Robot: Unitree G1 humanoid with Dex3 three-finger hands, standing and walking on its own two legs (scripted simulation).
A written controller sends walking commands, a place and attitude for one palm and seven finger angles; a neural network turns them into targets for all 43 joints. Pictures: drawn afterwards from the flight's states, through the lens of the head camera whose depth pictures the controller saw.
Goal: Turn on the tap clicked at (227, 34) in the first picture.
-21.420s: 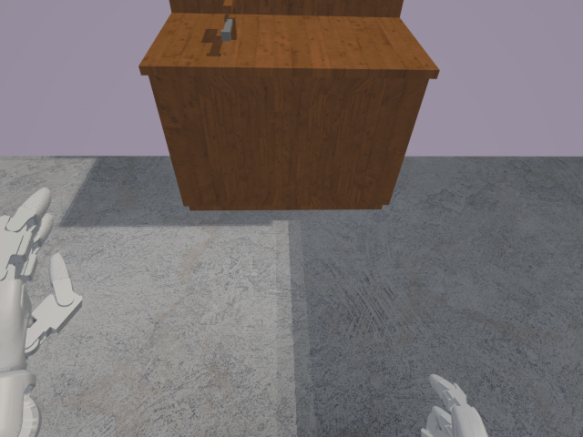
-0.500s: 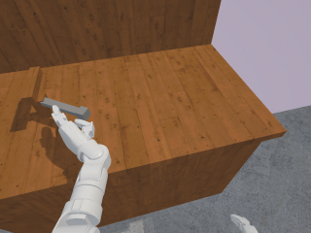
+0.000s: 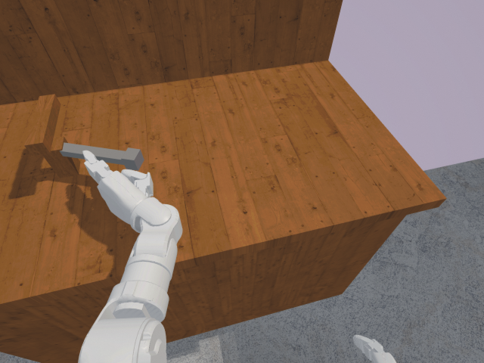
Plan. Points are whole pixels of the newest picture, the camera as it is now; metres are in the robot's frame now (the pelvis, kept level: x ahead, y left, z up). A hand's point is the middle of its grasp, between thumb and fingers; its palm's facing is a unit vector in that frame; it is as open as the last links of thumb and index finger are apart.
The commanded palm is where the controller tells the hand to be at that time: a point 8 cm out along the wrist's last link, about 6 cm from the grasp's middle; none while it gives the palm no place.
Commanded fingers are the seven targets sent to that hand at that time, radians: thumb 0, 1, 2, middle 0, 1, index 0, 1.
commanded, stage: push the lever round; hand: left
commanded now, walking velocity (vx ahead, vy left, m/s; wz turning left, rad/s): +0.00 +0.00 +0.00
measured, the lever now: (133, 159) +0.45 +0.22 +0.08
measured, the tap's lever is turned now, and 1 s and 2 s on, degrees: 65 84 84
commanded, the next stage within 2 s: lift the hand up off the lever in 0.26 s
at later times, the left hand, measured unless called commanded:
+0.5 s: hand (153, 161) +0.45 +0.18 +0.08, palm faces +0.79 -0.60 -0.10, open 8.0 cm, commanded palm +0.39 +0.20 +0.08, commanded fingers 0.00 0.90 0.90 -0.15 -0.15 -0.15 -0.15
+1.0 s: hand (143, 162) +0.43 +0.19 +0.09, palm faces +0.78 -0.62 -0.08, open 7.8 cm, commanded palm +0.38 +0.20 +0.10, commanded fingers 0.00 0.90 0.90 -0.15 -0.15 -0.15 -0.15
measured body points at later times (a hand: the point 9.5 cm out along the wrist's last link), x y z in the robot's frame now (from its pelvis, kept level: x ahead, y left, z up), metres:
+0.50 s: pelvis +0.00 +0.00 +0.00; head +0.05 +0.00 +0.45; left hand +0.40 +0.21 +0.08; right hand +0.07 -0.25 -0.14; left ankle +0.01 +0.13 -0.71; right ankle +0.01 -0.06 -0.71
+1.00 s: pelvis +0.01 +0.01 +0.01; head +0.04 +0.01 +0.46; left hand +0.39 +0.22 +0.10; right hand +0.12 -0.23 -0.12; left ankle +0.01 +0.13 -0.71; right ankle +0.01 -0.06 -0.71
